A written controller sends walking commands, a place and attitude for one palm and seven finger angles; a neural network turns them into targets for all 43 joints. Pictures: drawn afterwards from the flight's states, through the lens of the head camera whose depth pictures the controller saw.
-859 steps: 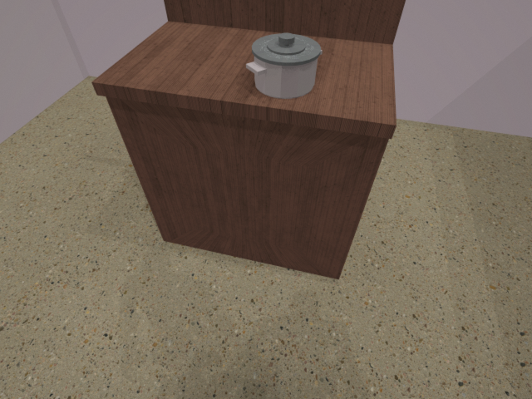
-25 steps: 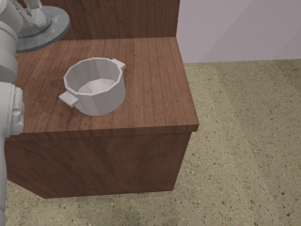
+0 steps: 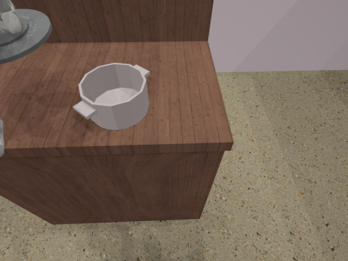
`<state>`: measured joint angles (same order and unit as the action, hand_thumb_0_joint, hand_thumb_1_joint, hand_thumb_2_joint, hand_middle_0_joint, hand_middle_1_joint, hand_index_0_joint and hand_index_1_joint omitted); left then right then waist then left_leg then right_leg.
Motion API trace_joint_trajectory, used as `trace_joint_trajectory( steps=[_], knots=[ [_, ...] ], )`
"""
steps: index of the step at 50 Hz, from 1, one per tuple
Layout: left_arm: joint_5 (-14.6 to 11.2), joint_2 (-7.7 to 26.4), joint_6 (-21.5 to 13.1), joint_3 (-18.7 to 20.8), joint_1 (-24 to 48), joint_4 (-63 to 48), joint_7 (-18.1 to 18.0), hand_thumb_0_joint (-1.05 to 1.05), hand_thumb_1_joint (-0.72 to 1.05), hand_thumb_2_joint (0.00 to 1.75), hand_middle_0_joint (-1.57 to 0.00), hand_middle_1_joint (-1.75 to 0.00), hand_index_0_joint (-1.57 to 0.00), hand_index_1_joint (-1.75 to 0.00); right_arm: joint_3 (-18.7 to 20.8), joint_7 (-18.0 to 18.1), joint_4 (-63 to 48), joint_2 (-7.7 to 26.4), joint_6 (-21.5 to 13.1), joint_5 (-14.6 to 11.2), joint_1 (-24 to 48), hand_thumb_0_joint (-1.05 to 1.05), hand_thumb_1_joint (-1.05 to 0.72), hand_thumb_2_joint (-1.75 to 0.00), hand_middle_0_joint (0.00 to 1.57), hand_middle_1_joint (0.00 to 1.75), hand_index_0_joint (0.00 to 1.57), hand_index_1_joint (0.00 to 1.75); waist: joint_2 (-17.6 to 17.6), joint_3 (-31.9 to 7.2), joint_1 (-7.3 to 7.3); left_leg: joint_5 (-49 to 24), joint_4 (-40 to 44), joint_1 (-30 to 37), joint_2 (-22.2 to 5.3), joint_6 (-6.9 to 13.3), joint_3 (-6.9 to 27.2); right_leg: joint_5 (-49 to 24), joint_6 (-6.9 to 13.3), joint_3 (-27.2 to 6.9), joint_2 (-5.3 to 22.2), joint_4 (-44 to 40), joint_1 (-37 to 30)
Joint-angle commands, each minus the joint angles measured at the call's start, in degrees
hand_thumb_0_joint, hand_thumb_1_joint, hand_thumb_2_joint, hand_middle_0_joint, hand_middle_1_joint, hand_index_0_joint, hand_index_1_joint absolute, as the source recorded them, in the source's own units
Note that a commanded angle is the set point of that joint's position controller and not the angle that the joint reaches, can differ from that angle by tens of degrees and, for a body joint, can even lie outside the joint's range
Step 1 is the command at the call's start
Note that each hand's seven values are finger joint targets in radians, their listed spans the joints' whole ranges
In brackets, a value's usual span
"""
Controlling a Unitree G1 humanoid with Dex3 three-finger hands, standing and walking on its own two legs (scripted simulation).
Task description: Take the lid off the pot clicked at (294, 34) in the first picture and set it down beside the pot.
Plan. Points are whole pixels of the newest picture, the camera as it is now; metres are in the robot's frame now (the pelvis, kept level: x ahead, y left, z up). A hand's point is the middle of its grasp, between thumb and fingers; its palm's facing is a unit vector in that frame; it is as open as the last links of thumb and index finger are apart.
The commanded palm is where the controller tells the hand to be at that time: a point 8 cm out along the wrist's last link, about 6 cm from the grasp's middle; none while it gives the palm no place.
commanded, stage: move the lid sideways beside the pot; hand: left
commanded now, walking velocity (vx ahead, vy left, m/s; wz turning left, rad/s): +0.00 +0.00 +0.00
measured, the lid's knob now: out of the picture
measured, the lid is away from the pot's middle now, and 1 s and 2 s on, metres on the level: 0.18 0.23 0.23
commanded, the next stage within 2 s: lower the lid onto the table in 0.64 s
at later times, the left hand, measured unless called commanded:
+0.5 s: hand out of the picture +0.45 +0.35 +0.29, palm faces -0.20 -0.20 -0.96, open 2.9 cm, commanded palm +0.48 +0.36 +0.37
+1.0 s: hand out of the picture +0.45 +0.35 +0.29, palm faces -0.21 -0.28 -0.94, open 2.9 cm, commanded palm +0.48 +0.35 +0.35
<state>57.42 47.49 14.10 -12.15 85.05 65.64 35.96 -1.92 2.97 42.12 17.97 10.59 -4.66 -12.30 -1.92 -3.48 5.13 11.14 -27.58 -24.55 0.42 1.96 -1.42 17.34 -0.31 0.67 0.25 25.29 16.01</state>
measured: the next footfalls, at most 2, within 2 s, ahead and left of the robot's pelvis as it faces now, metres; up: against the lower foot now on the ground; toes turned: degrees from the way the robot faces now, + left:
none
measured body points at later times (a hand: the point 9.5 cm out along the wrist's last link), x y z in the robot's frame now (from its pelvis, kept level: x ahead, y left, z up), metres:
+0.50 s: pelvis +0.00 +0.01 +0.00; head +0.06 +0.00 +0.45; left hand +0.46 +0.36 +0.35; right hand +0.06 -0.28 -0.13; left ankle +0.02 +0.10 -0.74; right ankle -0.06 -0.13 -0.74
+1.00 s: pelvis +0.00 +0.01 +0.00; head +0.06 +0.00 +0.45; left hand +0.46 +0.36 +0.34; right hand +0.05 -0.28 -0.13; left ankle +0.02 +0.10 -0.74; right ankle -0.06 -0.13 -0.74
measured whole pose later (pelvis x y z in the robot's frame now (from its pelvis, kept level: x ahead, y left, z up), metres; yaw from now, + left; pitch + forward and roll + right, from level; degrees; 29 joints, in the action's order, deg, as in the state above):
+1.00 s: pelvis +0.00 +0.01 +0.00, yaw +0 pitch +9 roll -1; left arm 58.7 53.7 15.3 -10.1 87.6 73.0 36.1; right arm -2.7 3.1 42.7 18.7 8.7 -5.4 -14.2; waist -2.1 -2.5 6.3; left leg 11.8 -28.5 -25.6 0.2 2.3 -1.6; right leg 17.0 -0.7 0.4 0.0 24.5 16.4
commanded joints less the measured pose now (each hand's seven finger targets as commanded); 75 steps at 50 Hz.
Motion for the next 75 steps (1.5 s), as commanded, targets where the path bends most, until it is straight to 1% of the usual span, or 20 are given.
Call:
trace_joint_trajectory(
  steps=[1, 7, 11, 22, 30, 31, 33, 36, 37, 40, 42, 45, 50, 51, 54, 60, 61, 64, 67, 75],
  knots=[
    [0.3, 12.02, -1.05, 1.58, 32.44, -12.35, -3.01, 0.0, 0.84, 0.84, -0.66, -1.13, -1.18, -1.19, 2.72, 0.93, -4.86, 9.92, -1.89, -0.25, 0.4, 0.0, -0.9, -0.9, 0.2, 0.3, 0.2, 0.3, -3.57, -22.21, 0.7, -19.65, -0.69, 23.53, 1.14, 2.25, 0.5, -17.98, 2.8, 1.26, -2.14, -3.65, 3.43],
    [2.14, 17.97, -2.19, 5.35, 34.15, -14.69, -3.28, 0.0, 0.84, 0.84, -0.66, -1.13, -1.18, -1.19, 3.06, 0.87, -4.45, 9.95, -1.76, 0.12, -1.32, 0.0, -0.9, -0.9, 0.2, 0.3, 0.2, 0.3, -5.59, -26.05, 0.36, -24.71, -1.88, 25.8, 0.37, 2.37, 0.41, -19.99, 2.11, 0.75, -2.46, -3.12, 2.29],
    [0.63, 14.46, -2.43, 2.18, 31.52, -12.13, -2.67, 0.0, 0.84, 0.84, -0.66, -1.13, -1.18, -1.19, 2.77, 0.86, -4.55, 10.16, -1.97, -0.63, -0.64, 0.0, -0.9, -0.9, 0.2, 0.3, 0.2, 0.3, -6.72, -22.38, 0.6, -26.33, -1.83, 25.56, 0.31, 1.99, 0.72, -19.78, 2.63, 1.55, -2.45, -3.37, 4.19],
    [2.83, 21.09, -3.36, 6.36, 32.73, -12.51, -3.22, 0.0, 0.84, 0.84, -0.66, -1.13, -1.18, -1.19, 2.93, 1.05, -3.79, 10.68, -1.75, -0.27, -3.43, 0.0, -0.9, -0.9, 0.2, 0.3, 0.2, 0.3, -6.18, -26.03, 0.52, -27.26, -2.52, 26.77, -0.24, 1.97, 1.02, -18.51, 2.01, 1.39, -3.01, -3.15, 3.85],
    [2.89, 20.2, -3.74, 5.52, 32.3, -11.95, -3.3, 0.0, 0.84, 0.84, -0.66, -1.13, -1.18, -1.19, 3.13, 0.98, -4.58, 10.42, -1.44, -0.4, -3.94, 0.0, -0.9, -0.9, 0.2, 0.3, 0.2, 0.3, -8.46, -24.85, 0.67, -28.98, -3.04, 27.5, -0.39, 1.91, 1.53, -17.54, 2.23, 1.78, -3.19, -3.25, 5.89],
    [1.93, 17.53, -3.79, 3.35, 30.07, -10.21, -2.83, 0.0, 0.84, 0.84, -0.66, -1.13, -1.18, -1.19, 2.79, 0.95, -4.35, 10.42, -1.99, -0.87, -3.89, 0.0, -0.9, -0.9, 0.2, 0.3, 0.2, 0.3, -8.08, -23.32, 0.78, -30.42, -3.04, 27.58, -0.35, 1.63, 1.42, -18.01, 2.44, 2.2, -3.29, -3.32, 6.19],
    [2.56, 19.73, -3.46, 5.08, 29.65, -8.61, -3.08, 0.0, 0.84, 0.84, -0.66, -1.13, -1.18, -1.19, 2.76, 1.03, -4.01, 10.59, -1.5, -0.68, -4.0, 0.0, -0.9, -0.9, 0.2, 0.3, 0.2, 0.3, -5.15, -21.63, 0.91, -23.46, -2.19, 24.46, -0.3, 2.08, 1.08, -16.18, 2.05, 1.82, -3.11, -3.76, 5.73],
    [1.56, 16.57, -3.48, 2.32, 33.34, -13.63, -2.82, 0.0, 0.84, 0.84, -0.66, -1.13, -1.18, -1.19, 2.79, 1.1, -4.19, 10.57, -2.06, -0.84, -3.41, 0.0, -0.9, -0.9, 0.2, 0.3, 0.2, 0.3, -8.85, -24.51, 0.79, -27.81, -2.43, 27.92, -0.28, 1.95, 1.1, -18.11, 2.46, 1.98, -2.94, -3.49, 5.57],
    [2.54, 19.45, -3.23, 4.78, 35.54, -15.29, -3.24, 0.0, 0.84, 0.84, -0.66, -1.13, -1.18, -1.19, 3.09, 1.01, -3.95, 10.75, -1.75, -0.44, -3.74, 0.0, -0.9, -0.9, 0.2, 0.3, 0.2, 0.3, -9.49, -26.63, 0.6, -27.89, -2.49, 29.25, -0.61, 1.83, 1.68, -16.9, 2.2, 1.69, -3.13, -3.48, 5.73],
    [2.49, 17.48, -0.26, 3.5, 32.99, -5.48, -2.74, 0.0, 0.84, 0.84, -0.66, -1.13, -1.18, -1.19, 2.97, 0.59, -3.38, 10.6, -2.48, -0.53, -4.62, 0.0, -0.9, -0.9, 0.2, 0.3, 0.2, 0.3, -6.21, -21.94, 1.38, -22.65, -2.03, 24.27, 0.59, 2.12, 1.25, -16.76, 2.2, 1.91, -3.27, -3.77, 5.2],
    [2.86, 19.44, -0.08, 4.8, 33.5, -7.59, -3.01, 0.0, 0.84, 0.84, -0.66, -1.13, -1.18, -1.19, 2.82, 0.44, -3.42, 10.87, -2.7, -0.3, -4.5, 0.0, -0.9, -0.9, 0.2, 0.3, 0.2, 0.3, -5.9, -24.61, 0.92, -24.27, -2.12, 24.59, 0.58, 2.06, 0.86, -18.61, 2.11, 1.48, -3.05, -3.22, 3.28],
    [2.39, 17.26, 0.7, 2.96, 32.35, -4.85, -3.04, 0.0, 0.84, 0.84, -0.66, -1.13, -1.18, -1.19, 2.72, 0.56, -3.45, 10.75, -2.75, -0.59, -4.47, 0.0, -0.9, -0.9, 0.2, 0.3, 0.2, 0.3, -3.42, -21.23, 1.43, -20.06, -1.65, 22.03, 0.62, 2.44, 0.48, -18.17, 1.99, 1.53, -2.9, -3.59, 3.63],
    [2.7, 20.31, 0.71, 5.17, 33.51, -7.51, -3.61, 0.0, 0.84, 0.84, -0.66, -1.13, -1.18, -1.19, 2.84, 0.8, -3.81, 10.85, -3.12, -0.4, -4.64, 0.0, -0.9, -0.9, 0.2, 0.3, 0.2, 0.3, -5.7, -23.5, 1.11, -21.99, -2.15, 23.31, 0.56, 2.48, 0.49, -19.21, 2.15, 1.24, -2.92, -3.0, 2.96],
    [1.67, 17.69, 0.68, 2.84, 33.26, -8.09, -3.14, 0.0, 0.84, 0.84, -0.66, -1.13, -1.18, -1.19, 2.69, 0.67, -3.87, 10.97, -3.68, -0.65, -4.07, 0.0, -0.9, -0.9, 0.2, 0.3, 0.2, 0.3, -7.4, -23.36, 1.0, -25.93, -2.41, 24.73, 0.63, 2.13, 0.7, -20.5, 2.54, 1.7, -2.92, -2.82, 3.59],
    [2.34, 18.42, 0.71, 3.64, 29.37, -3.23, -3.57, 0.0, 0.84, 0.84, -0.66, -1.13, -1.18, -1.19, 2.55, 0.72, -3.67, 10.91, -3.17, -0.5, -5.0, 0.0, -0.9, -0.9, 0.2, 0.3, 0.2, 0.3, -3.59, -19.6, 1.43, -18.57, -1.84, 20.37, 0.73, 2.34, 0.36, -17.38, 2.02, 1.49, -3.19, -3.24, 4.02],
    [2.3, 19.52, 0.17, 4.7, 34.57, -9.75, -4.18, 0.0, 0.84, 0.84, -0.66, -1.13, -1.18, -1.19, 3.25, 1.07, -3.58, 10.96, -3.65, -0.33, -5.76, 0.0, -0.9, -0.9, 0.2, 0.3, 0.2, 0.3, -9.31, -25.61, 1.4, -24.66, -3.04, 26.23, 0.16, 2.39, 1.22, -18.73, 2.27, 1.34, -3.35, -2.63, 4.83],
    [1.28, 17.41, 0.16, 3.26, 32.41, -8.47, -3.7, 0.0, 0.84, 0.84, -0.66, -1.13, -1.18, -1.19, 3.14, 1.04, -3.37, 11.01, -4.33, -0.5, -5.76, 0.0, -0.9, -0.9, 0.2, 0.3, 0.2, 0.3, -8.47, -24.99, 1.33, -28.63, -3.73, 26.73, 0.4, 2.17, 1.19, -20.74, 2.49, 1.87, -3.47, -2.36, 5.07],
    [1.72, 16.5, -0.02, 2.56, 28.15, -3.05, -3.93, 0.0, 0.84, 0.84, -0.66, -1.13, -1.18, -1.19, 2.98, 0.97, -2.94, 10.85, -3.73, -0.53, -6.29, 0.0, -0.9, -0.9, 0.2, 0.3, 0.2, 0.3, -4.98, -20.63, 2.1, -20.89, -3.02, 21.67, 0.49, 2.33, 0.5, -18.57, 1.89, 1.59, -3.48, -2.77, 5.51],
    [2.29, 21.33, -0.75, 5.62, 31.8, -8.12, -4.51, 0.0, 0.84, 0.84, -0.66, -1.13, -1.18, -1.19, 3.07, 1.0, -3.03, 11.26, -3.5, -0.27, -6.27, 0.0, -0.9, -0.9, 0.2, 0.3, 0.2, 0.3, -7.36, -25.53, 1.57, -22.83, -3.39, 23.42, 0.48, 2.43, 0.28, -20.38, 1.98, 0.92, -3.29, -2.09, 3.3],
    [1.64, 20.0, -1.81, 5.46, 27.99, -4.46, -4.73, 0.0, 0.84, 0.84, -0.66, -1.13, -1.18, -1.19, 3.16, 1.05, -2.86, 11.09, -3.5, -0.37, -7.18, 0.0, -0.9, -0.9, 0.2, 0.3, 0.2, 0.3, -6.73, -22.51, 1.92, -22.96, -4.1, 22.2, 0.29, 2.29, 0.78, -19.62, 1.93, 1.44, -3.71, -1.77, 5.5]
  ],
)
